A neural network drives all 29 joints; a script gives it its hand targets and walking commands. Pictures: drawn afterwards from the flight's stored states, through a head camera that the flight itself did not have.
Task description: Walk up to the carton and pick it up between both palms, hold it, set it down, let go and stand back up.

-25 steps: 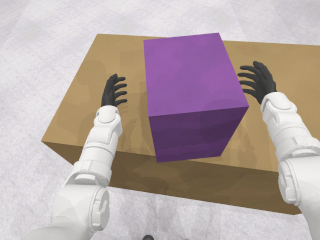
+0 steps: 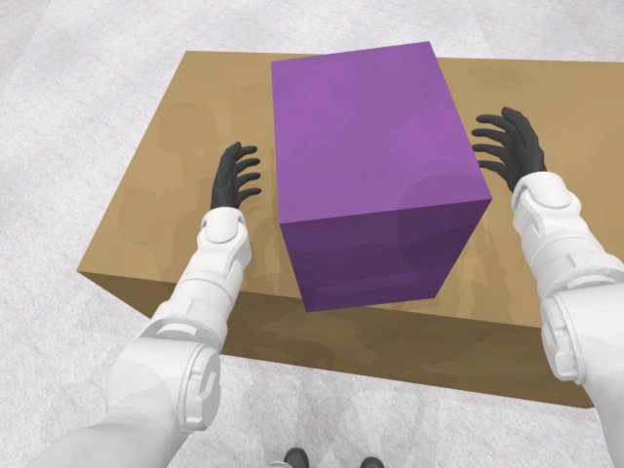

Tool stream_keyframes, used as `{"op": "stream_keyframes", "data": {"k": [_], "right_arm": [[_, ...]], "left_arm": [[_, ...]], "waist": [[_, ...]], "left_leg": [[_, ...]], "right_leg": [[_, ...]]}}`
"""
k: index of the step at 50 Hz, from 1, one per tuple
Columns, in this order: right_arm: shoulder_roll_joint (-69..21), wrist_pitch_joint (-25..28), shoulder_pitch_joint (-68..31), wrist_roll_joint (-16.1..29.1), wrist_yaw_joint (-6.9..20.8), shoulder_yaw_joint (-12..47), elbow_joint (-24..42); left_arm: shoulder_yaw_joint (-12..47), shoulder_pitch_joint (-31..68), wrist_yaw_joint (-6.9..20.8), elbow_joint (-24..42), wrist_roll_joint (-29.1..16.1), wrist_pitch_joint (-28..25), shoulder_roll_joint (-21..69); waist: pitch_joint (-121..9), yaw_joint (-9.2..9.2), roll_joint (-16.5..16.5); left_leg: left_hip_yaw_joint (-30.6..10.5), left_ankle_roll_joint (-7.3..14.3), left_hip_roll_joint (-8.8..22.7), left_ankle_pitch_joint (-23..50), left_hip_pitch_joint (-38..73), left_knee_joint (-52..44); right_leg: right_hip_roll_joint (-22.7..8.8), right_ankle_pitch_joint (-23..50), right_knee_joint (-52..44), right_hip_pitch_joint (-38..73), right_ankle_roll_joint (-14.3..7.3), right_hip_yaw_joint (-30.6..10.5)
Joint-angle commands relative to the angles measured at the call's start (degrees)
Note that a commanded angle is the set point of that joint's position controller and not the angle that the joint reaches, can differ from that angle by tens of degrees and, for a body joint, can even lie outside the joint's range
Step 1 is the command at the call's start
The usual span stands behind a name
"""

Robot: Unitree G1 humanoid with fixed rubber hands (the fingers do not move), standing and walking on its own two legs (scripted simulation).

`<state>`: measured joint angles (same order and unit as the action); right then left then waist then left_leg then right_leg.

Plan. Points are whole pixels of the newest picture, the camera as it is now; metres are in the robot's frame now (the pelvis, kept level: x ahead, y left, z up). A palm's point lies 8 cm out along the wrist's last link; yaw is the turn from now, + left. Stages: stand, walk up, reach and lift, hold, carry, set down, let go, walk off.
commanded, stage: reach and lift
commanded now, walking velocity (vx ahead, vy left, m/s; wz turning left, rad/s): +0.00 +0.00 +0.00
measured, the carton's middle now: (361, 191) +0.48 +0.02 +0.01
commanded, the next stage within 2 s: none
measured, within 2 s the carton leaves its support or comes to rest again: neither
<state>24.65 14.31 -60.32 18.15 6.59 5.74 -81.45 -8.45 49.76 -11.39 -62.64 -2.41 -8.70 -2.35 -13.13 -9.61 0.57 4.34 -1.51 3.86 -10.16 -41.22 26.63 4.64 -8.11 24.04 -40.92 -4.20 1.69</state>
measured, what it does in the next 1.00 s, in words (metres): stands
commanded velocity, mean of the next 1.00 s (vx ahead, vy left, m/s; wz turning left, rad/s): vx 0.00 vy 0.00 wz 0.00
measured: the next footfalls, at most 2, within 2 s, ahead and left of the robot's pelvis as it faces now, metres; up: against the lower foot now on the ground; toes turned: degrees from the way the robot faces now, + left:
none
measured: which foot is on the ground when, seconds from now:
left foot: down 0.00-1.00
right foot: down 0.00-1.00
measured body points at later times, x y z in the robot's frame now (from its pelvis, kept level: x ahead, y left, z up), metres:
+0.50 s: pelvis +0.00 -0.01 +0.00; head +0.12 -0.02 +0.44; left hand +0.43 +0.17 +0.04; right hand +0.50 -0.13 +0.04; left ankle +0.00 +0.13 -0.73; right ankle +0.01 -0.07 -0.73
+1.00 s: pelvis -0.01 +0.00 +0.00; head +0.10 -0.01 +0.44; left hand +0.43 +0.17 +0.05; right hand +0.48 -0.13 +0.05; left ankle +0.00 +0.13 -0.73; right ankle +0.01 -0.07 -0.73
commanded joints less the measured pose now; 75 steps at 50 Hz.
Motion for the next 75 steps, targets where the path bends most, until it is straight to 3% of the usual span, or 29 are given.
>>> {"op": "stream_keyframes", "data": {"k": [1, 8, 14, 23, 34, 41, 48, 54, 59, 63, 67, 71, 75], "right_arm": [[6.2, 2.5, -23.9, 0.1, -0.7, 0.1, 7.2], [1.5, 3.6, -23.6, -4.8, -2.5, -3.7, 11.2], [-2.4, 3.7, -23.1, -10.5, -4.0, -8.6, 14.5], [-6.8, 2.6, -22.6, -17.4, -6.4, -14.3, 17.6], [-8.0, 0.3, -23.2, -16.1, -5.6, -14.3, 16.9], [-7.6, -1.3, -25.0, -14.8, -5.6, -13.6, 16.6], [-8.1, -2.2, -25.8, -15.2, -5.5, -14.2, 16.5], [-10.5, -1.6, -25.5, -17.7, -5.6, -15.8, 17.4], [-16.5, -1.1, -23.6, -23.6, -4.7, -20.1, 17.7], [-28.2, -0.1, -20.9, -34.9, -2.0, -27.0, 19.4], [-42.3, 0.8, -16.7, -45.1, 2.1, -30.9, 19.6], [-45.3, 1.0, -13.5, -47.4, 3.5, -32.1, 20.0], [-45.6, 1.6, -11.7, -47.0, 4.0, -31.3, 20.6]], "left_arm": [[-1.9, 20.1, 1.2, 8.2, 0.9, -3.6, -4.8], [-5.1, 20.9, 1.7, 10.1, 4.5, -6.0, -2.4], [-8.4, 20.8, 0.9, 12.4, 9.2, -5.9, 0.9], [-12.2, 20.8, -0.4, 13.1, 14.2, -4.2, 4.7], [-10.2, 22.6, -2.7, 14.3, 13.8, -2.2, 6.5], [-8.4, 24.5, -3.6, 13.2, 11.6, -1.0, 5.9], [-8.5, 25.9, -3.7, 12.5, 10.7, -0.9, 5.8], [-11.0, 25.9, -2.4, 11.9, 12.5, -2.1, 6.1], [-14.6, 25.2, -0.5, 12.5, 17.0, -2.8, 10.2], [-19.2, 23.6, 3.3, 13.1, 24.7, -3.0, 18.3], [-18.0, 20.0, 7.3, 12.8, 30.0, -1.0, 30.1], [-17.0, 16.6, 8.1, 15.0, 30.9, 1.7, 32.1], [-15.6, 14.4, 8.3, 17.2, 30.6, 2.9, 32.3]], "waist": [[-37.0, 0.86, -10.2], [-40.5, 1.63, -9.5], [-41.4, 2.06, -8.2], [-38.7, 3.16, -9.1], [-36.9, 1.67, -4.9], [-35.3, 1.21, -5.0], [-35.5, 1.25, -6.2], [-36.1, 1.46, -7.7], [-34.1, 2.4, -8.0], [-31.2, 3.0, -8.3], [-27.9, 4.04, -7.1], [-24.1, 4.45, -7.2], [-21.4, 3.85, -5.9]], "left_leg": [[0.3, 0.0, -1.7, 17.4, 7.2, 0.4], [0.5, 0.2, -2.3, 17.2, 4.6, -1.3], [0.7, 0.4, -2.4, 18.3, 6.8, -2.5], [1.3, 0.8, -2.4, 18.1, 8.7, -4.2], [1.0, -0.1, -1.7, 18.8, 16.1, -1.9], [0.9, -0.1, -1.6, 16.8, 17.3, -0.8], [1.0, 0.2, -1.7, 16.5, 16.8, -0.1], [1.4, 0.9, -2.2, 16.0, 12.9, -1.0], [1.8, 1.4, -2.5, 15.5, 12.0, -2.7], [2.6, 2.1, -2.9, 13.8, 12.1, -5.8], [3.2, 2.1, -2.7, 12.6, 15.6, -8.2], [3.5, 2.7, -2.4, 13.2, 18.3, -9.2], [3.5, 2.9, -2.4, 14.5, 19.8, -9.5]], "right_leg": [[-3.1, 32.3, 5.3, 34.0, 6.4, -3.7], [-4.2, 38.1, 5.9, 39.0, 7.5, -4.6], [-4.0, 38.2, 4.9, 40.0, 7.0, -4.2], [-3.4, 37.8, 3.8, 42.4, 6.4, -4.0], [-2.1, 27.0, 1.6, 33.9, 3.7, -2.5], [-1.9, 21.6, 1.4, 30.5, 3.3, -2.4], [-2.0, 20.7, 1.9, 29.8, 3.6, -2.4], [-3.0, 26.2, 3.2, 35.0, 5.0, -3.1], [-3.8, 28.1, 2.7, 38.1, 5.6, -3.0], [-4.8, 29.2, 1.6, 42.3, 6.6, -2.0], [-5.0, 29.5, 0.0, 43.4, 5.8, -0.3], [-5.2, 29.2, -0.8, 43.8, 5.8, 0.3], [-5.5, 30.1, -0.8, 44.2, 6.3, 0.7]]}}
